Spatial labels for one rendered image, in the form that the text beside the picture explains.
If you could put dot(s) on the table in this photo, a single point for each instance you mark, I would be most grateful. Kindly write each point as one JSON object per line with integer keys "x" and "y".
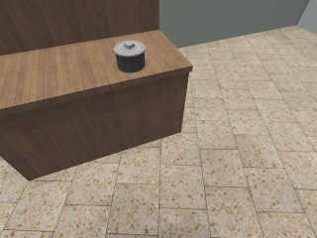
{"x": 63, "y": 100}

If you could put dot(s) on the pot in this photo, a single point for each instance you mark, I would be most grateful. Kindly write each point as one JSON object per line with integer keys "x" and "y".
{"x": 131, "y": 64}

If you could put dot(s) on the knob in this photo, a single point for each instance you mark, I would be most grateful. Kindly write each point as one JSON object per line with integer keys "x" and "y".
{"x": 129, "y": 45}

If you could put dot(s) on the lid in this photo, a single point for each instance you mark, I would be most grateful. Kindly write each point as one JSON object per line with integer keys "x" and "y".
{"x": 124, "y": 52}

